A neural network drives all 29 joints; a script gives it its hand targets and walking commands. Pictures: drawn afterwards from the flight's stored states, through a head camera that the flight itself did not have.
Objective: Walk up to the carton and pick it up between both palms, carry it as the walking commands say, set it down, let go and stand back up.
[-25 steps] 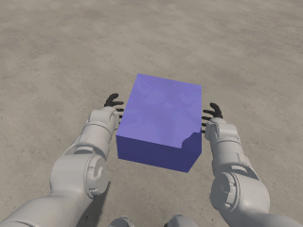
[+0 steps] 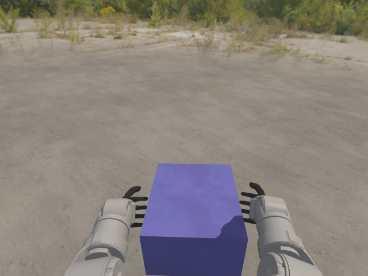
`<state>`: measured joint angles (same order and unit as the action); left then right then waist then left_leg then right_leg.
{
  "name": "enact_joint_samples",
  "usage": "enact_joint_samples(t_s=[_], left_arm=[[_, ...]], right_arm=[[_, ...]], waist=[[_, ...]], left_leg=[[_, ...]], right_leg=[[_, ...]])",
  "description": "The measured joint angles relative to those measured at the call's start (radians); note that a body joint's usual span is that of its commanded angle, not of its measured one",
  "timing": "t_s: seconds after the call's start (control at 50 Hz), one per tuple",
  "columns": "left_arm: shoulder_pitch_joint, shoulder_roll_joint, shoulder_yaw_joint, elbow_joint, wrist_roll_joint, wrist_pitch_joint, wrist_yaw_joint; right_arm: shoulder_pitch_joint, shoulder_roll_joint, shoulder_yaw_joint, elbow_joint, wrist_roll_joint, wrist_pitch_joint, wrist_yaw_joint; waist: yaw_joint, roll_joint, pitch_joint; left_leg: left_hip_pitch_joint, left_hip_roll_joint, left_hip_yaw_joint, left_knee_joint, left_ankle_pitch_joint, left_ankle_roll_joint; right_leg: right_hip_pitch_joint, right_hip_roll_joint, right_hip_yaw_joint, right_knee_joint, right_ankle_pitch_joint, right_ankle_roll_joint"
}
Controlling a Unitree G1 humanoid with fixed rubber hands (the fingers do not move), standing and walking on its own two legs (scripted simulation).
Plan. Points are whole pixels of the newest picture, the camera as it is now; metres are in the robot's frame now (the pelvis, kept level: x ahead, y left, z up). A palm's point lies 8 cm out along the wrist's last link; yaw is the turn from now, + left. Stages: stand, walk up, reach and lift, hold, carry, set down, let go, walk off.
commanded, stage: reach and lift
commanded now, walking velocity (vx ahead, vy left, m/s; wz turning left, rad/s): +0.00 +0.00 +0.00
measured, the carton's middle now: (193, 213) +0.35 -0.03 -0.03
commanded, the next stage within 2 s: hold in 1.00 s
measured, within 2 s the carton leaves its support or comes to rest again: neither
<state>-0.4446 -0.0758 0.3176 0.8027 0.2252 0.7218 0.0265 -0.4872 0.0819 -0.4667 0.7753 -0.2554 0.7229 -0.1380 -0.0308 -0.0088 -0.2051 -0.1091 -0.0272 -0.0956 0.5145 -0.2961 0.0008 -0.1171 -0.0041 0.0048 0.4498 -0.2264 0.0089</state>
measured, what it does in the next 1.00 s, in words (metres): stands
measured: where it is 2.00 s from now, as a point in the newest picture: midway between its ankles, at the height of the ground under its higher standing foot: outside the picture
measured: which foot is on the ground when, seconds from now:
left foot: down 0.00-1.00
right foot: down 0.00-1.00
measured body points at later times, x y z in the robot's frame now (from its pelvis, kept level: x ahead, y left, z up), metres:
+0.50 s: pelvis -0.02 -0.01 +0.00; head -0.11 +0.01 +0.44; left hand +0.28 +0.17 +0.03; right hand +0.30 -0.15 +0.06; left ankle +0.00 +0.11 -0.74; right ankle +0.02 -0.14 -0.74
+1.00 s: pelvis -0.01 -0.02 +0.00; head -0.09 -0.01 +0.44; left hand +0.29 +0.14 +0.03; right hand +0.28 -0.18 +0.03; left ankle +0.00 +0.11 -0.74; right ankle +0.02 -0.14 -0.74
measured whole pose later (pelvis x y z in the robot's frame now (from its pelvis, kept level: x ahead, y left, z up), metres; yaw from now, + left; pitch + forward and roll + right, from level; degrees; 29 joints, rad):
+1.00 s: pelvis -0.01 -0.02 +0.00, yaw -1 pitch -6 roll +0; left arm -0.33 -0.07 0.34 0.51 0.24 0.72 0.03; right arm -0.35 0.18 -0.32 0.58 -0.28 0.70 -0.11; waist -0.03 -0.05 -0.11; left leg -0.06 -0.02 -0.09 0.41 -0.24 -0.02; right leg -0.12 0.01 0.02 0.45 -0.22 0.00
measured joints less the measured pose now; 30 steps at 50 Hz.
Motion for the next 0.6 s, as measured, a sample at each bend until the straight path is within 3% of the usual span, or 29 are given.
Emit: enact_joint_samples(t_s=[0.06,0.14,0.18,0.24,0.32,0.46,0.54,0.6], left_arm=[[0.064,0.0,-0.085,-0.104,0.0,0.029,0.001],[0.068,-0.007,-0.198,-0.22,0.0,0.033,0.069],[0.067,-0.024,-0.204,-0.266,0.001,0.017,0.105],[0.065,-0.054,-0.146,-0.301,0.001,-0.024,0.099],[0.065,-0.07,-0.037,-0.303,0.001,-0.04,0.068],[0.066,-0.049,0.129,-0.261,0.033,-0.033,0.036],[0.065,-0.002,0.099,-0.237,0.038,-0.013,0.024],[0.065,0.013,-0.008,-0.24,0.038,-0.021,0.029]], right_arm=[[0.085,0.012,0.018,-0.069,0.0,-0.02,0.052],[0.158,0.02,0.112,-0.24,0.0,-0.014,0.05],[0.16,0.022,0.148,-0.325,0.0,0.003,0.023],[0.125,0.032,0.162,-0.403,0.0,0.023,-0.03],[0.044,0.037,0.162,-0.349,0.0,0.004,-0.033],[-0.04,0.083,0.08,-0.085,-0.047,-0.082,-0.009],[-0.011,0.096,0.066,-0.048,-0.049,-0.085,0.022],[0.04,0.101,0.072,-0.136,-0.05,-0.07,0.022]], waist=[[0.0,0.011,0.083],[0.0,0.034,0.194],[0.0,0.045,0.209],[0.0,0.052,0.182],[0.0,0.033,0.09],[0.0,-0.017,0.054],[0.0,-0.019,0.136],[-0.001,0.0,0.203]], left_leg=[[0.0,0.0,-0.001,-0.001,0.008,0.0],[-0.001,0.0,-0.001,-0.001,0.024,0.0],[-0.009,0.0,-0.002,-0.001,0.029,0.0],[-0.012,0.0,-0.002,-0.005,0.032,0.0],[-0.012,0.001,-0.002,-0.018,0.033,0.0],[-0.01,0.001,-0.002,-0.026,0.036,0.0],[-0.011,0.0,-0.002,-0.026,0.043,-0.003],[-0.01,-0.003,-0.001,-0.026,0.046,-0.004]], right_leg=[[0.0,0.0,-0.001,0.0,0.007,0.0],[-0.001,0.0,-0.001,0.0,0.022,0.005],[-0.008,0.0,-0.001,0.0,0.027,0.006],[-0.014,0.0,-0.001,0.0,0.029,0.007],[-0.02,0.0,0.0,0.0,0.023,0.007],[-0.022,0.0,-0.001,0.0,0.022,0.007],[-0.022,0.0,0.002,0.0,0.026,0.007],[-0.022,0.0,0.009,0.0,0.036,0.007]])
